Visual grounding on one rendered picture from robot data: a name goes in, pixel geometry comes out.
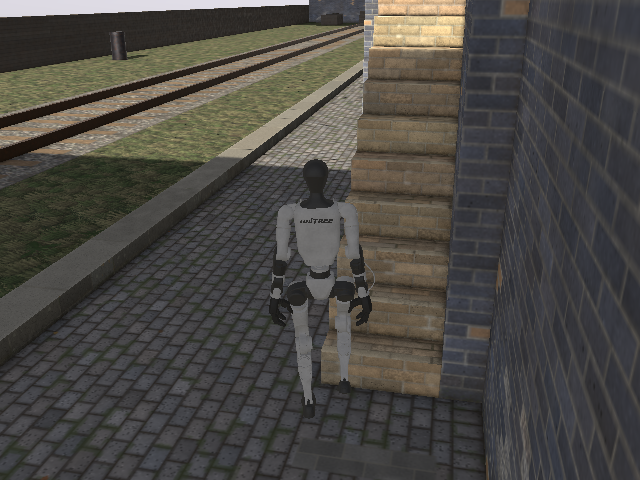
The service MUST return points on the stairs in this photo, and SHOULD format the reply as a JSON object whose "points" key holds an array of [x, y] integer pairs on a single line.
{"points": [[402, 178]]}

